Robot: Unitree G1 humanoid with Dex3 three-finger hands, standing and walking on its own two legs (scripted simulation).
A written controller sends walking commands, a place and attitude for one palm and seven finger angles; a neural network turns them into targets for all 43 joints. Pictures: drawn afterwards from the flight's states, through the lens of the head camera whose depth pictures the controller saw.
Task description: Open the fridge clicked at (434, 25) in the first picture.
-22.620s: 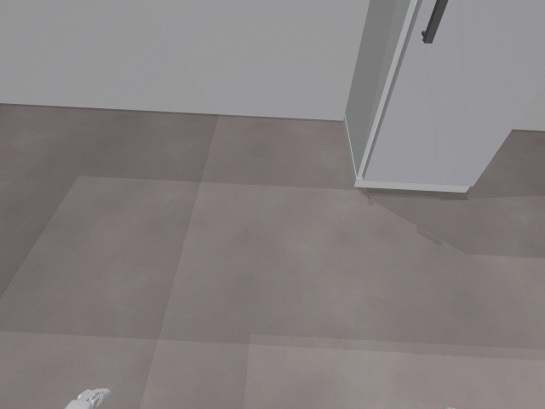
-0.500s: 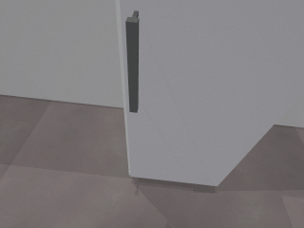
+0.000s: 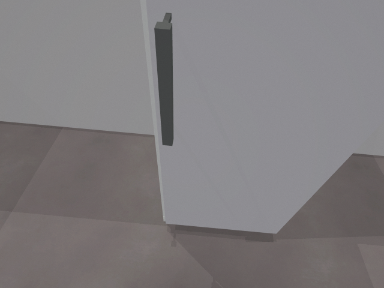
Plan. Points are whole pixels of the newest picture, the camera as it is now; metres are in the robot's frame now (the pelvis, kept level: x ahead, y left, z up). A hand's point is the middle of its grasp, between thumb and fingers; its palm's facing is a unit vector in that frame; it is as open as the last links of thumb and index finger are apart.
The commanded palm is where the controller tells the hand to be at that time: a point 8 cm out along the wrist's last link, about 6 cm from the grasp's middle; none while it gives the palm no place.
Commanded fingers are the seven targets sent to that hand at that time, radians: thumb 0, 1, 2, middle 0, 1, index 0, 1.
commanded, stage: come to a stop and stand still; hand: left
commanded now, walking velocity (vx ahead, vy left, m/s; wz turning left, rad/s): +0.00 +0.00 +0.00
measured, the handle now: (167, 89) +0.47 +0.10 +0.17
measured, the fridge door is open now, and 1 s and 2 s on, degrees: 0 0 0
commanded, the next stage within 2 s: look again from close up in 0.80 s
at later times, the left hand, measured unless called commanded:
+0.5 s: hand out of the picture +0.01 +0.15 -0.18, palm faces +0.04 -0.99 -0.16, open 7.4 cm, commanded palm none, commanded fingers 0.00 0.90 0.90 -0.20 -0.30 -0.20 -0.30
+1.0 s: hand out of the picture +0.02 +0.16 -0.18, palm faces +0.02 -0.98 -0.20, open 7.4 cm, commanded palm none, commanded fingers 0.00 0.90 0.90 -0.20 -0.30 -0.20 -0.30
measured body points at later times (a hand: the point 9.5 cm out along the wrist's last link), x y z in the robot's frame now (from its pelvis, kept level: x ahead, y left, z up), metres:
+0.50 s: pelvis +0.02 -0.01 +0.00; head +0.04 +0.01 +0.45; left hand +0.00 +0.21 -0.17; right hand +0.01 -0.22 -0.16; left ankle -0.01 +0.09 -0.74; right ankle -0.01 -0.14 -0.74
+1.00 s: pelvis +0.02 -0.01 +0.00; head +0.04 +0.00 +0.44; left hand +0.02 +0.21 -0.17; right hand +0.04 -0.24 -0.16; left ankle -0.01 +0.09 -0.74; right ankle -0.01 -0.13 -0.74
